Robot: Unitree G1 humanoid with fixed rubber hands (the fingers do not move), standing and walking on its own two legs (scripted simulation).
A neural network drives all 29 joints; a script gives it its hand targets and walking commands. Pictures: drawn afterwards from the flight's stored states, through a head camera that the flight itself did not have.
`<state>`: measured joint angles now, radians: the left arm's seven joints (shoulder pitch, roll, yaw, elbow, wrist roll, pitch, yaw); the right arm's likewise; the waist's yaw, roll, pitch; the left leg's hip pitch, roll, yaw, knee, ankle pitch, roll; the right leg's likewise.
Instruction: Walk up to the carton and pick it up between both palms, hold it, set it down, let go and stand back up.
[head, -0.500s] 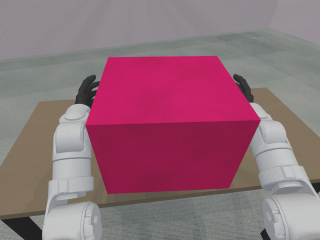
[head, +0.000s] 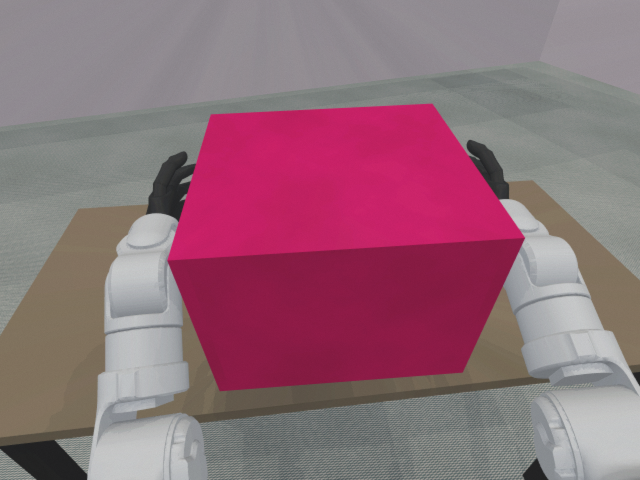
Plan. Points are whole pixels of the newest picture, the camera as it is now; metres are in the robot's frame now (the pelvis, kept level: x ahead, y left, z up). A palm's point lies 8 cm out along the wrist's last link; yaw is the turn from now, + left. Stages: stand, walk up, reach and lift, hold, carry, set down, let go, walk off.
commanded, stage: hold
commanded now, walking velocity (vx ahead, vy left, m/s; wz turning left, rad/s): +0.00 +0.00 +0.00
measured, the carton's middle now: (332, 238) +0.35 +0.00 +0.18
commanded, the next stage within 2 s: none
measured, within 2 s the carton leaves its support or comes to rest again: neither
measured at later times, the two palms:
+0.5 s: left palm (163, 215) +0.36 +0.19 +0.22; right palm (485, 212) +0.36 -0.18 +0.21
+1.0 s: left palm (169, 219) +0.36 +0.19 +0.21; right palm (487, 209) +0.37 -0.18 +0.21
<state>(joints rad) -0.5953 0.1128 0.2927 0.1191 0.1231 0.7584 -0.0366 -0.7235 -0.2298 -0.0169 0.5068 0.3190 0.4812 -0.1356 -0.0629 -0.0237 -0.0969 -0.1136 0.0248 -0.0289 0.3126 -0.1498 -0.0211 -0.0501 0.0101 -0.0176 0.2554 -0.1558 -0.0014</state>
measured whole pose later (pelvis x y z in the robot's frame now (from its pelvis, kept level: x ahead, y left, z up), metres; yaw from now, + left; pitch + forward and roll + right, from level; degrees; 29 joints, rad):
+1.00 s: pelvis +0.00 +0.00 +0.00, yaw +0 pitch -3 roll -1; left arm -0.60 0.11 0.29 0.13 0.13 0.75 -0.04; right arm -0.72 -0.24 -0.01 0.51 0.33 0.47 -0.14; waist -0.07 -0.02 -0.09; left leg -0.12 0.02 -0.03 0.32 -0.15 -0.02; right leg -0.05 0.01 -0.01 0.25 -0.15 0.00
